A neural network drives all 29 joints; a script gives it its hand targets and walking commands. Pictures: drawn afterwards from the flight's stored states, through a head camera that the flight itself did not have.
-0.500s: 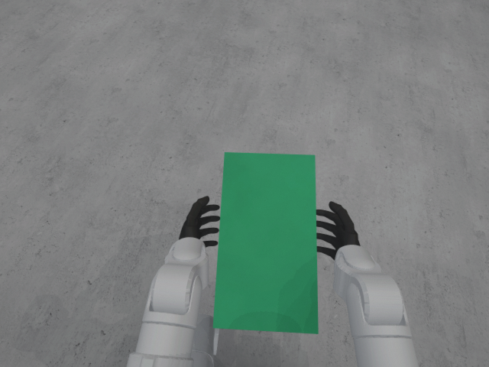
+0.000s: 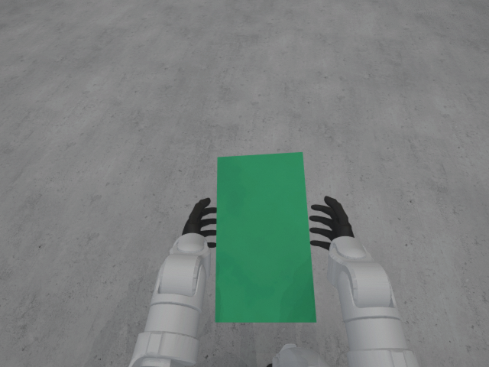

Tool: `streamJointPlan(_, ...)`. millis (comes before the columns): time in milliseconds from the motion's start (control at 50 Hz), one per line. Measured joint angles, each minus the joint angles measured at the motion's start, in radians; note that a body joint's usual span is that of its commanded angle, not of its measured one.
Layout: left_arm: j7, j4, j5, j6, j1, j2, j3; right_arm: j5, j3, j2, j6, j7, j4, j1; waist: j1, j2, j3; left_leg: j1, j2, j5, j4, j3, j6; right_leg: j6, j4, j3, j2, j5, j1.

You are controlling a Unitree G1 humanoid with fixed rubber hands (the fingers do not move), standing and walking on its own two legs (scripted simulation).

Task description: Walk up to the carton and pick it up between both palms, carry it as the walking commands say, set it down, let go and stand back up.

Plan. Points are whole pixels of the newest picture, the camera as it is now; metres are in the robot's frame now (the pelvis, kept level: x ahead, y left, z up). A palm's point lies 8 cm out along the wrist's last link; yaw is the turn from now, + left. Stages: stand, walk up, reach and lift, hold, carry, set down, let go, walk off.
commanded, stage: carry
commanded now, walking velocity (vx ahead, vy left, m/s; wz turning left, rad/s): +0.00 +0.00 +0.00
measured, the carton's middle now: (265, 241) +0.36 -0.04 -0.08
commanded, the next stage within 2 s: none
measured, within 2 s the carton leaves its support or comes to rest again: neither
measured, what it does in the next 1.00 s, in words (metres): walks ahead: left foot, then left foot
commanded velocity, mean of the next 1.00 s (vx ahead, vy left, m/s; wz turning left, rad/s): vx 0.00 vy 0.00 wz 0.00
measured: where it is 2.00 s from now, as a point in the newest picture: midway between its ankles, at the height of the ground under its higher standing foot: (220, 268)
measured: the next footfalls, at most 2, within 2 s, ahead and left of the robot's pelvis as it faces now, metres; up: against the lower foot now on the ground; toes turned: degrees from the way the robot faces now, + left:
left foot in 0.10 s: +0.05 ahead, +0.11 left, +0.00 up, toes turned +8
left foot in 0.92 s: +0.21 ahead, +0.16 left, +0.00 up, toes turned +8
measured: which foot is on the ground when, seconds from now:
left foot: up 0.00-0.08, down 0.10-0.84, up 0.86-0.90, down 0.92-1.00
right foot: down 0.00-0.92, up 0.94-1.00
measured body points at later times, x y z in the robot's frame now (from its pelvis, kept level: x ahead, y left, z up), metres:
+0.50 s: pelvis +0.12 +0.02 +0.02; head +0.13 +0.02 +0.47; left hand +0.44 +0.14 +0.05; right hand +0.45 -0.10 +0.06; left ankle +0.01 +0.11 -0.70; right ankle +0.08 -0.07 -0.70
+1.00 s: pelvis +0.20 +0.05 +0.01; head +0.23 +0.06 +0.46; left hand +0.52 +0.17 +0.02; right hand +0.53 -0.07 +0.04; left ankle +0.13 +0.14 -0.70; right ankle +0.12 -0.06 -0.68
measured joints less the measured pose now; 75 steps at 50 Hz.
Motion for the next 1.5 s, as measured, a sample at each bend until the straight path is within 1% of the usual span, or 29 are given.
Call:
streamJointPlan(80,0.008,-0.015,0.007,0.024,-0.003,-0.001,-0.006,-0.024,-0.035,0.014,0.006,0.009,0.043,-0.053,0.037,-0.042,-0.027,-0.035,0.042,-0.017,-0.231,-0.004,0.000,-0.008,-0.060,-0.024,0.009,-0.019,0.043)
streamJointPlan(160,0.017,-0.030,-0.006,0.049,0.027,0.008,-0.013,-0.061,-0.037,0.023,-0.003,0.016,0.112,-0.079,0.078,-0.080,-0.053,0.027,0.047,0.192,-0.422,0.024,-0.013,-0.003,-0.102,-0.008,0.004,-0.034,0.090)
streamJointPlan(300,0.005,-0.068,-0.027,0.098,0.022,0.007,-0.027,-0.070,-0.027,0.017,0.032,-0.002,0.065,-0.061,0.090,-0.032,-0.051,0.043,0.044,0.259,-0.387,0.091,-0.001,0.023,-0.167,-0.001,-0.023,-0.023,0.170)
streamJointPlan(400,0.004,-0.055,0.006,0.102,-0.014,-0.004,-0.018,-0.072,-0.030,0.016,0.052,0.006,0.042,-0.055,0.067,-0.044,-0.086,0.109,0.039,0.195,-0.545,0.134,0.013,0.041,-0.143,0.000,-0.045,-0.091,0.174)
streamJointPlan(420,0.004,-0.046,0.011,0.095,-0.015,-0.004,-0.013,-0.074,-0.030,0.018,0.054,0.007,0.049,-0.061,0.063,-0.048,-0.090,0.115,0.034,0.190,-0.548,0.140,0.022,0.046,-0.120,0.001,-0.052,-0.043,0.166)
streamJointPlan(480,0.003,-0.023,0.011,0.090,-0.006,-0.001,-0.009,-0.081,-0.036,0.022,0.071,0.009,0.070,-0.077,0.046,0.004,-0.091,0.122,0.056,0.152,-0.501,0.138,0.032,0.067,-0.108,-0.016,-0.038,-0.086,0.195)
streamJointPlan(540,-0.005,0.022,0.018,0.088,-0.017,-0.005,0.007,-0.088,-0.038,0.022,0.076,0.010,0.094,-0.077,0.048,0.048,-0.096,0.090,0.082,0.139,-0.398,0.145,0.028,0.052,-0.167,-0.029,-0.021,-0.126,0.243)
streamJointPlan(580,-0.005,0.041,0.021,0.092,-0.033,-0.010,0.017,-0.087,-0.034,0.017,0.072,0.008,0.096,-0.063,0.054,0.029,-0.081,0.057,0.078,0.187,-0.317,0.145,0.008,0.051,-0.154,-0.027,-0.033,-0.134,0.254)
streamJointPlan(620,-0.003,0.043,0.022,0.102,-0.041,-0.013,0.018,-0.077,-0.030,0.013,0.073,0.005,0.095,-0.049,0.056,-0.015,-0.073,0.062,0.060,0.143,-0.386,0.133,-0.004,0.059,-0.133,-0.023,-0.056,-0.164,0.261)
streamJointPlan(680,0.004,0.023,0.022,0.097,-0.019,-0.005,-0.001,-0.071,-0.024,0.015,0.068,0.010,0.110,-0.055,0.059,-0.056,-0.063,0.091,0.051,0.164,-0.461,0.156,0.022,0.070,-0.065,-0.013,-0.079,-0.151,0.243)
streamJointPlan(740,0.007,-0.005,0.005,0.096,0.011,0.004,-0.022,-0.078,-0.026,0.021,0.077,0.002,0.107,-0.072,0.059,-0.011,-0.055,0.094,0.068,0.123,-0.426,0.165,0.033,0.090,-0.050,-0.019,-0.065,-0.180,0.246)
streamJointPlan(820,0.001,0.016,0.005,0.094,-0.017,-0.004,-0.009,-0.091,-0.037,0.021,0.068,-0.002,0.093,-0.077,0.065,0.046,-0.048,0.036,0.092,0.130,-0.298,0.171,0.028,0.080,-0.125,-0.042,-0.055,-0.206,0.286)
streamJointPlan(840,0.003,0.018,0.006,0.094,-0.031,-0.009,-0.003,-0.085,-0.039,0.019,0.064,-0.004,0.082,-0.071,0.068,0.031,-0.039,0.012,0.085,0.170,-0.250,0.171,0.015,0.080,-0.118,-0.040,-0.067,-0.212,0.290)
streamJointPlan(880,0.006,0.012,0.013,0.099,-0.043,-0.014,-0.002,-0.074,-0.035,0.014,0.055,-0.001,0.066,-0.053,0.068,-0.018,-0.034,-0.004,0.057,0.096,-0.278,0.152,0.008,0.083,-0.098,-0.037,-0.096,-0.237,0.296)
streamJointPlan(940,0.011,0.001,0.026,0.089,-0.032,-0.010,-0.003,-0.072,-0.037,0.018,0.047,0.009,0.087,-0.064,0.063,-0.060,-0.031,0.033,0.053,0.227,-0.420,0.164,0.020,0.092,0.009,-0.026,-0.116,-0.243,0.271)
streamJointPlan(980,0.013,-0.014,0.016,0.083,-0.005,-0.001,-0.007,-0.072,-0.034,0.023,0.050,0.011,0.100,-0.077,0.063,-0.044,-0.027,0.053,0.065,0.154,-0.402,0.176,0.028,0.105,0.071,-0.004,-0.100,-0.256,0.234)
streamJointPlan(1020,0.005,-0.010,0.006,0.087,-0.001,0.001,-0.006,-0.085,-0.039,0.026,0.059,0.008,0.102,-0.088,0.066,-0.007,-0.025,0.069,0.080,0.120,-0.393,0.184,0.030,0.108,0.015,-0.003,-0.078,-0.261,0.214)
streamJointPlan(1060,0.001,0.002,0.004,0.095,-0.015,-0.004,-0.001,-0.093,-0.041,0.027,0.064,-0.008,0.099,-0.093,0.060,0.018,-0.027,0.068,0.082,0.104,-0.368,0.185,0.031,0.102,-0.080,-0.022,-0.079,-0.164,0.221)
streamJointPlan(1100,-0.004,0.023,0.013,0.091,-0.031,-0.009,-0.006,-0.086,-0.043,0.024,0.062,-0.030,0.090,-0.083,0.049,0.035,-0.031,0.033,0.087,0.134,-0.295,0.170,0.021,0.092,-0.079,-0.041,-0.083,-0.192,0.234)
streamJointPlan(1160,-0.002,0.040,0.027,0.095,-0.056,-0.019,0.007,-0.064,-0.038,0.020,0.055,-0.054,0.086,-0.072,0.041,-0.012,-0.038,0.019,0.058,0.057,-0.316,0.138,0.008,0.092,-0.054,-0.050,-0.112,-0.242,0.251)
streamJointPlan(1220,0.006,0.016,0.038,0.086,-0.039,-0.012,0.013,-0.056,-0.023,0.024,0.045,-0.047,0.102,-0.084,0.046,-0.063,-0.041,0.060,0.055,0.129,-0.398,0.166,0.021,0.097,0.024,-0.033,-0.128,-0.252,0.236)
streamJointPlan(1240,0.014,0.002,0.032,0.084,-0.025,-0.007,0.013,-0.058,-0.026,0.028,0.044,-0.034,0.111,-0.096,0.045,-0.059,-0.039,0.074,0.061,0.109,-0.401,0.174,0.022,0.103,0.078,-0.030,-0.126,-0.205,0.213)
streamJointPlan(1280,0.033,-0.020,0.011,0.087,-0.005,-0.001,-0.002,-0.066,-0.036,0.034,0.048,-0.016,0.106,-0.111,0.049,-0.009,-0.035,0.096,0.093,0.068,-0.389,0.182,0.021,0.111,0.124,-0.028,-0.093,-0.262,0.181)
streamJointPlan(1320,0.026,-0.017,0.007,0.089,-0.013,-0.002,0.008,-0.084,-0.044,0.039,0.047,-0.008,0.099,-0.124,0.058,0.036,-0.024,0.121,0.111,0.037,-0.383,0.191,0.020,0.109,0.073,-0.039,-0.063,-0.276,0.157)
streamJointPlan(1360,0.013,-0.003,0.006,0.091,-0.036,-0.011,0.020,-0.094,-0.049,0.037,0.047,-0.013,0.079,-0.120,0.056,0.053,-0.018,0.112,0.109,0.027,-0.319,0.184,0.021,0.093,-0.044,-0.062,-0.058,-0.118,0.171)
streamJointPlan(1380,0.009,0.005,0.001,0.088,-0.046,-0.015,0.014,-0.087,-0.052,0.032,0.046,-0.028,0.058,-0.108,0.049,0.062,-0.013,0.071,0.114,0.049,-0.225,0.164,0.018,0.084,-0.044,-0.078,-0.061,-0.165,0.189)
streamJointPlan(1440,-0.004,0.023,0.002,0.087,-0.062,-0.021,-0.005,-0.058,-0.057,0.020,0.028,-0.071,0.050,-0.073,0.052,0.003,-0.004,-0.035,0.056,-0.104,-0.054,0.089,-0.004,0.075,-0.010,-0.093,-0.105,-0.262,0.230)
streamJointPlan(1480,0.000,-0.003,0.003,0.099,-0.050,-0.017,-0.017,-0.035,-0.046,0.017,0.034,-0.085,0.042,-0.063,0.055,-0.036,0.001,-0.085,0.050,-0.117,-0.122,0.074,0.009,0.082,-0.023,-0.095,-0.116,-0.291,0.267)
streamJointPlan(1500,0.005,-0.025,0.005,0.107,-0.043,-0.014,-0.022,-0.029,-0.040,0.017,0.039,-0.083,0.035,-0.064,0.056,-0.050,0.008,-0.099,0.055,-0.051,-0.205,0.081,0.008,0.087,-0.026,-0.094,-0.118,-0.304,0.284)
